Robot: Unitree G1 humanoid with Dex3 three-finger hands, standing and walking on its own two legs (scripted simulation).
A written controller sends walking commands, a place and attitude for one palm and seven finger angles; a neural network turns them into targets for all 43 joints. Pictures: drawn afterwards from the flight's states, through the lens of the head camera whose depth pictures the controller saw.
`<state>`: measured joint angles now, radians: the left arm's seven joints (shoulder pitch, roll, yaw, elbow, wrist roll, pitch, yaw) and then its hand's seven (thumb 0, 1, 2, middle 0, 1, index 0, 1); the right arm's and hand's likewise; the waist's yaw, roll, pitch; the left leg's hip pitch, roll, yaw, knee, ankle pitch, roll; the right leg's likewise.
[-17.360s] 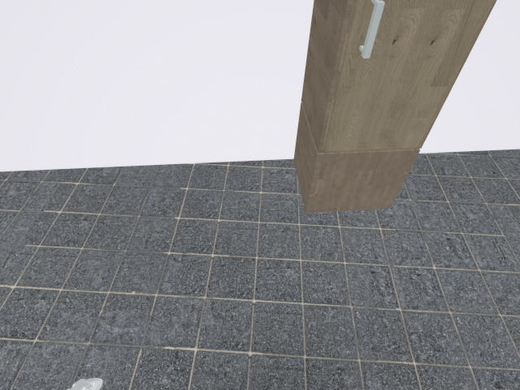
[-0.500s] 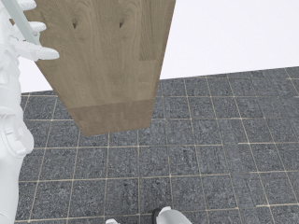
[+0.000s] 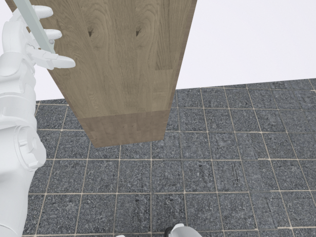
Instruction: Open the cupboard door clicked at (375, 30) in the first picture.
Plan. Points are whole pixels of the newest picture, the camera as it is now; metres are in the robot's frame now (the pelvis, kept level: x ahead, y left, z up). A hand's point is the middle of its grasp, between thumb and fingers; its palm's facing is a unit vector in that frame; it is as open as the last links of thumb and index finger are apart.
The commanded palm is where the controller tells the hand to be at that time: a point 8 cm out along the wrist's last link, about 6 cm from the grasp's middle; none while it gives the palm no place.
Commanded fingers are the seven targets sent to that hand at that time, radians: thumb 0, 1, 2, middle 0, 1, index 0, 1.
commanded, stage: close the thumb around the handle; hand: left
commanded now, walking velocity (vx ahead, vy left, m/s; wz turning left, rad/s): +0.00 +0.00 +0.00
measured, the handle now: (38, 24) +0.59 +0.22 +0.16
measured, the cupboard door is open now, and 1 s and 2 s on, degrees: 0 1 18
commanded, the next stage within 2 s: pull the door open along its arc in 0.66 s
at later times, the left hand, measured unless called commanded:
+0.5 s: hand (51, 41) +0.54 +0.19 +0.15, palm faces +0.06 -1.00 -0.02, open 7.0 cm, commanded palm +0.52 +0.22 +0.15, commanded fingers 0.00 0.90 0.90 -0.40 -1.35 -0.40 -1.35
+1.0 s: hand (50, 43) +0.54 +0.19 +0.15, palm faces +0.03 -1.00 -0.02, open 5.4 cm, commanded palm +0.49 +0.23 +0.15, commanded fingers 0.00 0.90 0.90 -0.40 -1.35 -0.40 -1.35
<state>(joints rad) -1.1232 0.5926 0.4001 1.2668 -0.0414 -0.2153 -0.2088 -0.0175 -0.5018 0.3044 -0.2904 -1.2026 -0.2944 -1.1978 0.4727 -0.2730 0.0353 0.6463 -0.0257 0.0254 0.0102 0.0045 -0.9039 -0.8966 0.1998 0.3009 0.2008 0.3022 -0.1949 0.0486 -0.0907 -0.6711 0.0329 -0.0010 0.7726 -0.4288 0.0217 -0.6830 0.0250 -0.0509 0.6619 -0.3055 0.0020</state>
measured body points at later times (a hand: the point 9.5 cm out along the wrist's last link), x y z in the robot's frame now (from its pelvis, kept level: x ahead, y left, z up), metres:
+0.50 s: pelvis +0.00 -0.01 +0.00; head +0.11 +0.00 +0.44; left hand +0.53 +0.24 +0.15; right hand -0.05 -0.27 -0.11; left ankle -0.05 +0.10 -0.71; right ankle +0.00 -0.13 -0.71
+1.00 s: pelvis +0.00 +0.00 +0.00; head +0.11 +0.00 +0.44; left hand +0.53 +0.24 +0.15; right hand -0.04 -0.26 -0.11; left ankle -0.05 +0.10 -0.71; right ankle +0.00 -0.13 -0.71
